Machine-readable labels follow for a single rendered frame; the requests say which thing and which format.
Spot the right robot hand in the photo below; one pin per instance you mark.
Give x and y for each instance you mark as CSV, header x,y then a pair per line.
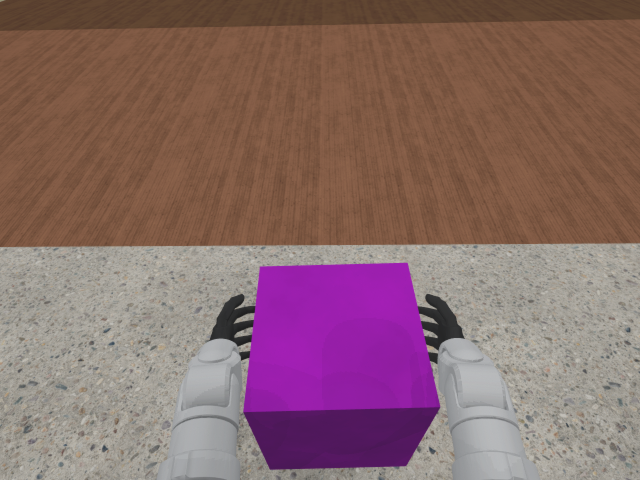
x,y
447,328

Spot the left robot forearm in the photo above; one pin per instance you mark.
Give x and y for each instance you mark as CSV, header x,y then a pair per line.
x,y
206,419

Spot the carton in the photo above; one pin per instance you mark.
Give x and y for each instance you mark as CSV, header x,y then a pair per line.
x,y
339,374

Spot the left robot hand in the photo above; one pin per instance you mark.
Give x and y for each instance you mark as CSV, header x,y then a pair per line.
x,y
225,327

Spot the right robot forearm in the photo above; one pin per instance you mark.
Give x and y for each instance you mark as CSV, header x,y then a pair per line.
x,y
482,421

